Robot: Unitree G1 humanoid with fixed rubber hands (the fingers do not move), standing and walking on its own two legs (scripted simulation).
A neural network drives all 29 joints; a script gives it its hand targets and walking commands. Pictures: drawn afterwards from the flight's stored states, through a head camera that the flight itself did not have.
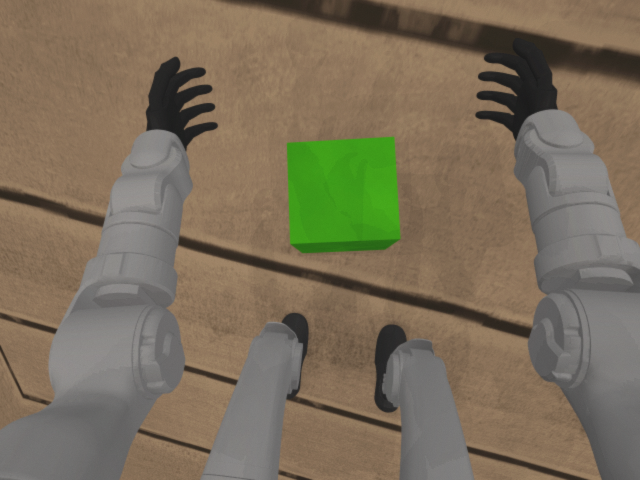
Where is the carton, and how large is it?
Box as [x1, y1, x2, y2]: [287, 137, 400, 252]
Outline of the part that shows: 393,137 287,143 290,243 302,252 384,249 400,238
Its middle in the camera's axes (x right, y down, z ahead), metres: +0.05 -0.09 +0.87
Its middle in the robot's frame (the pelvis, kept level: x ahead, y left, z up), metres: +0.51 +0.04 -0.52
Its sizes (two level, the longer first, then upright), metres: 0.210 0.200 0.250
